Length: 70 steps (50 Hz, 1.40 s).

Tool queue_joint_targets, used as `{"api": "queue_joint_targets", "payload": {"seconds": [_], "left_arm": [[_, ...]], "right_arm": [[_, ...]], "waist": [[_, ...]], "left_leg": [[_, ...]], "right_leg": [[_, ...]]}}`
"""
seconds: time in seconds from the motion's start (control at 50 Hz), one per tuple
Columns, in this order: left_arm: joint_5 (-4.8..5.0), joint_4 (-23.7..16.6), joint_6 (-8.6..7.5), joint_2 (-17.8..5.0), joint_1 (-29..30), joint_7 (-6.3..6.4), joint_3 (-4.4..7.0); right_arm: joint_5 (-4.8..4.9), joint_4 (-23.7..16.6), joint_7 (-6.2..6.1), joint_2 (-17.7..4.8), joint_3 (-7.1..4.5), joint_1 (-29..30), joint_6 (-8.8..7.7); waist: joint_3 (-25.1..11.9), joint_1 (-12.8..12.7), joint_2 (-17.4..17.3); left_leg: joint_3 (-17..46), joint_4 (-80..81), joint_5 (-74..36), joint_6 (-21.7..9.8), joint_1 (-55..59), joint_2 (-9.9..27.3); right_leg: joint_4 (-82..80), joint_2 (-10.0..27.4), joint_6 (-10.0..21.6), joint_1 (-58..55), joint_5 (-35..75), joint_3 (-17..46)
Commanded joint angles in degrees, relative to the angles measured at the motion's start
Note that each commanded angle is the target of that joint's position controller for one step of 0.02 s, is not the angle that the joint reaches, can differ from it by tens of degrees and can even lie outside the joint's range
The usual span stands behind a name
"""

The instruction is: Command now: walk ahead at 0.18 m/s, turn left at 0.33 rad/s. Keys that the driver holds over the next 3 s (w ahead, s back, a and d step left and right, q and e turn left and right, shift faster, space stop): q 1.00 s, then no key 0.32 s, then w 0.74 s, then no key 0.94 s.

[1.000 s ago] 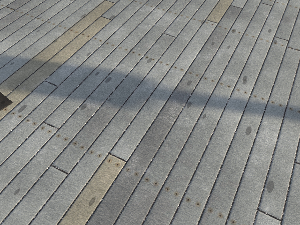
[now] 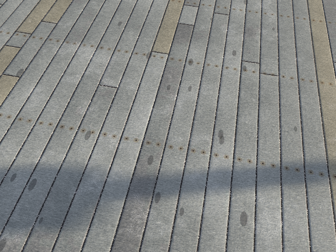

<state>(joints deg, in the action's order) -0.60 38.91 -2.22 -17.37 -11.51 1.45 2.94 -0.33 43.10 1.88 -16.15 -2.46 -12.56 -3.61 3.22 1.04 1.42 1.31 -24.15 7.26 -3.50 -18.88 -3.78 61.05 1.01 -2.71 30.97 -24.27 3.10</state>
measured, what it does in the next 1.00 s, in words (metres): steps on the spot, turning left: right foot, then left foot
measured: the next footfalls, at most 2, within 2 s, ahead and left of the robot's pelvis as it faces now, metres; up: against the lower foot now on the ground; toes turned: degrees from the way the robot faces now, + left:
right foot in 0.28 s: +0.18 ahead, -0.13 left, +0.00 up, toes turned +15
left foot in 0.68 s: +0.08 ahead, +0.12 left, +0.00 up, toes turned +26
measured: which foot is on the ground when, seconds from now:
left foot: down 0.00-0.28, up 0.30-0.66, down 0.68-1.00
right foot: up 0.00-0.26, down 0.28-0.68, up 0.70-1.00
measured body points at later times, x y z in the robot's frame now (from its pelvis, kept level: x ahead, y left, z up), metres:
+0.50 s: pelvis +0.09 -0.03 +0.00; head +0.13 -0.04 +0.45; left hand +0.16 +0.28 -0.08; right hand +0.31 -0.27 -0.11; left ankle +0.04 +0.10 -0.67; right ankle +0.14 -0.14 -0.74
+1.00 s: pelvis +0.07 +0.02 +0.00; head +0.10 +0.06 +0.45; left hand +0.05 +0.34 -0.10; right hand +0.37 -0.14 -0.07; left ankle +0.04 +0.10 -0.74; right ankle +0.18 -0.11 -0.69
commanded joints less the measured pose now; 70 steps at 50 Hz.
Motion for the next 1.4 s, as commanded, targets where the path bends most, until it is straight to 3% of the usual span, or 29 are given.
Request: {"api": "queue_joint_targets", "payload": {"seconds": [0.02,0.08,0.18,0.24,0.26,0.28,0.3,0.32,0.36,0.42,0.52,0.62,0.66,0.68,0.7,0.72,0.74,0.78,0.94,1.08,1.12,1.14,1.16,1.18,1.2,1.24,1.32,1.36,1.4], "left_arm": [[-0.15,-2.36,0.36,-3.83,-5.20,1.09,1.27],[0.02,-2.78,1.14,-3.91,-1.42,1.18,1.39],[0.67,-4.69,0.67,-4.10,5.19,0.41,1.61],[1.02,-4.04,-0.75,-4.74,2.69,-0.22,2.20],[0.80,-3.48,-1.16,-5.80,1.04,-0.20,2.62],[-0.23,-3.94,-1.07,-9.39,-0.39,0.32,3.41],[-1.77,-4.09,-0.07,-12.51,1.45,0.48,4.09],[-1.63,-3.86,0.04,-9.57,-0.50,0.31,3.72],[-0.64,-4.53,0.14,-5.38,3.10,0.33,2.48],[-0.22,-4.12,0.94,-6.12,4.77,0.61,2.58],[-0.14,-3.22,1.99,-8.46,4.19,1.00,3.71],[1.49,-2.15,1.85,-10.27,4.55,0.05,4.46],[2.37,-1.11,1.72,-8.87,3.83,-0.07,4.19],[1.22,-0.14,1.62,-6.44,0.79,-0.35,3.63],[-2.17,-2.82,1.70,-2.74,1.39,-0.57,2.08],[-0.92,-4.24,1.50,-5.66,6.98,0.09,2.92],[0.55,-3.99,1.78,-7.48,7.86,0.45,3.53],[0.19,-2.25,2.23,-7.68,6.37,1.27,4.02],[0.49,-2.19,1.77,-4.70,6.91,0.45,3.00],[1.16,-2.10,0.76,-5.22,5.82,-1.14,3.00],[0.96,-1.54,0.28,-4.34,3.60,-1.69,2.84],[0.38,-1.40,0.09,-4.66,2.85,-1.74,2.87],[-0.78,-2.19,0.07,-7.61,2.45,-1.47,3.20],[-1.71,-2.04,0.43,-10.49,5.14,-1.33,3.47],[-1.86,-2.54,0.19,-7.10,5.42,-1.32,2.66],[-0.64,-2.27,0.01,-6.79,6.05,-0.99,2.38],[0.42,-1.22,0.63,-5.21,7.24,-0.95,1.60],[0.36,-0.36,1.47,-5.25,4.68,-0.97,1.54],[1.06,0.13,2.36,-8.06,2.69,-0.93,2.11]], "right_arm": [[0.34,-3.93,-1.20,-11.26,-3.28,1.98,0.23],[1.41,-3.84,-2.21,-11.40,-3.57,1.36,1.78],[1.45,-4.33,-3.05,-11.29,-3.85,0.38,4.04],[1.94,-5.73,-3.43,-10.58,-3.74,2.56,4.86],[2.07,-6.26,-3.59,-9.31,-3.39,2.65,4.97],[1.19,-6.93,-3.53,-6.42,-2.50,0.63,4.89],[1.02,-7.90,-3.31,-4.66,-2.06,-3.37,4.43],[0.46,-7.49,-3.12,-9.53,-3.22,-3.57,3.98],[1.37,-5.52,-3.18,-11.90,-4.74,-3.85,5.13],[1.67,-6.90,-3.09,-8.07,-3.88,-1.45,6.75],[1.52,-10.49,-1.94,-5.71,-2.91,3.45,6.76],[1.50,-11.69,-0.66,-7.03,-3.76,2.80,7.30],[1.28,-10.39,-0.67,-7.44,-4.49,-1.13,7.29],[1.24,-10.41,-1.34,-10.75,-5.56,-3.03,7.09],[0.63,-12.41,-2.35,-17.42,-6.60,-3.02,6.75],[-1.54,-12.58,-1.58,-16.15,-6.08,-5.00,5.38],[-1.56,-12.09,-1.36,-14.65,-5.48,-2.84,4.32],[0.61,-12.18,-2.11,-11.24,-4.51,2.33,4.07],[0.85,-12.08,-3.80,-11.78,-4.42,2.46,5.02],[0.79,-12.14,-2.88,-11.23,-4.14,3.95,5.76],[1.30,-12.04,-2.95,-10.21,-3.59,5.38,5.99],[1.35,-11.69,-3.07,-9.11,-3.18,4.56,5.92],[0.35,-11.53,-3.08,-6.80,-2.39,2.31,5.57],[0.37,-11.76,-3.07,-6.14,-2.32,0.07,5.08],[-0.42,-11.57,-3.34,-9.21,-3.10,1.63,4.77],[0.47,-10.22,-3.60,-11.29,-4.48,2.28,5.17],[0.57,-8.77,-3.32,-4.96,-2.71,1.45,5.97],[0.74,-8.87,-2.98,-2.52,-1.51,3.47,5.66],[1.35,-8.17,-2.66,-4.30,-2.02,2.94,5.31]], "waist": [[-10.52,-2.89,-7.00],[-11.11,-1.86,-7.03],[-8.51,0.20,-9.40],[-8.38,-2.08,-10.37],[-8.71,-2.56,-9.54],[-11.88,-1.40,-2.40],[-10.24,2.09,12.48],[-11.40,-0.17,12.39],[-9.27,0.55,5.12],[-6.72,0.01,6.38],[-8.96,-2.31,9.07],[-8.41,-1.67,9.53],[-8.57,0.35,7.19],[-8.99,0.00,-1.61],[-8.62,-1.62,-20.57],[-12.36,3.69,-16.26],[-9.47,2.38,-11.54],[-7.33,-0.13,-8.20],[-8.65,-0.12,-9.46],[-8.74,0.47,-10.99],[-8.87,-1.50,-10.37],[-8.73,-1.90,-8.98],[-9.88,-0.54,-2.15],[-7.07,3.11,9.75],[-7.07,0.58,11.13],[-5.66,-0.17,7.35],[-5.33,0.10,6.72],[-6.98,-2.24,8.86],[-5.19,-2.67,9.84]], "left_leg": [[12.82,5.13,-38.14,-11.66,6.42,14.60],[13.51,5.06,-26.21,-9.69,5.14,13.03],[19.76,3.37,-9.88,-8.47,5.67,12.03],[23.68,-0.92,-10.65,-6.28,7.51,10.42],[23.24,-3.49,-7.15,-4.11,5.56,8.45],[18.99,-12.12,6.02,-1.18,0.01,5.14],[8.05,-22.29,28.21,2.30,-12.55,-3.48],[5.76,-35.65,32.18,5.15,-16.11,-0.46],[5.79,-43.81,25.24,7.69,-16.96,2.01],[2.45,-42.23,18.33,9.58,-16.28,3.06],[-1.03,-27.90,14.96,9.04,-9.87,5.28],[-4.43,-13.85,11.14,5.41,-1.96,4.61],[-5.31,-2.37,1.98,2.17,7.21,2.36],[2.96,1.37,-11.68,-0.63,15.74,7.24],[24.59,1.00,-33.69,-9.86,22.57,23.24],[29.15,3.51,-29.77,-17.89,17.78,26.72],[23.85,4.14,-24.28,-15.67,15.63,23.18],[18.30,3.73,-17.60,-9.93,13.50,17.70],[20.09,3.40,-10.74,-9.34,12.35,14.11],[26.04,0.97,-10.50,-8.99,9.50,13.49],[25.67,-1.13,-10.68,-7.00,8.25,11.64],[24.81,-2.10,-6.37,-4.67,6.01,9.93],[20.57,-7.70,3.58,-1.21,1.89,6.35],[10.82,-13.29,18.24,2.19,-4.14,-1.70],[8.87,-21.31,26.85,5.15,-4.16,-0.32],[8.57,-32.47,26.05,7.56,-6.99,0.49],[5.05,-26.10,21.34,9.65,-4.51,2.72],[1.15,-15.33,18.58,9.24,0.54,3.20],[-2.40,-6.09,13.61,7.66,4.57,1.40]], "right_leg": [[-6.10,-0.01,-1.40,-1.93,4.51,0.55],[-12.25,-1.05,-1.91,-3.58,11.05,1.43],[-23.01,-3.15,-1.74,-5.54,10.24,2.69],[-36.01,-3.47,-0.14,-11.83,14.20,2.37],[-41.44,-0.71,1.28,-17.32,20.78,3.09],[-40.66,10.17,5.46,-25.61,29.52,10.72],[-40.48,20.70,14.73,-29.79,44.77,23.17],[-40.55,24.88,20.02,-29.21,48.01,27.30],[-38.96,17.54,15.90,-27.08,43.71,15.40],[-40.57,13.24,14.25,-23.30,41.29,6.80],[-41.28,14.85,15.25,-24.52,38.36,1.96],[-38.66,16.77,13.40,-23.77,32.99,0.09],[-32.48,14.43,8.90,-19.61,26.42,-3.44],[-22.87,10.65,3.86,-11.51,16.23,-8.50],[-4.56,2.42,-2.12,5.61,-14.07,-11.23],[5.09,-0.28,-2.06,7.79,-16.41,-1.53],[8.15,0.85,-1.28,8.36,-11.88,0.27],[5.50,1.89,-0.89,8.35,-3.41,1.20],[-10.47,-1.62,-2.41,1.14,4.69,1.85],[-23.61,-2.56,-0.89,-9.12,3.53,1.27],[-34.38,-2.49,0.54,-15.37,10.69,0.10],[-39.84,-0.70,1.76,-20.08,17.70,1.10],[-41.45,7.65,4.66,-25.28,25.12,8.49],[-42.13,14.65,12.20,-23.83,33.26,17.17],[-43.91,19.45,18.36,-20.65,32.21,22.34],[-43.24,16.43,17.41,-21.41,29.08,18.52],[-40.41,10.48,13.89,-22.67,34.21,9.42],[-42.04,8.42,13.26,-22.99,20.36,8.29],[-43.64,8.31,13.44,-20.46,3.64,10.28]]}}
